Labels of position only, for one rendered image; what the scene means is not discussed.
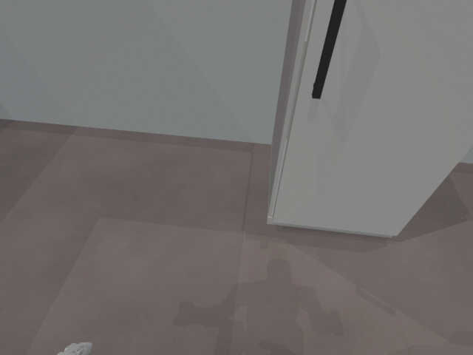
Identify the fridge door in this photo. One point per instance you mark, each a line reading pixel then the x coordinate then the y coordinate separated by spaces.
pixel 394 118

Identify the handle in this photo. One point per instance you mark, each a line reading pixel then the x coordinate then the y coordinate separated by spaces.
pixel 332 32

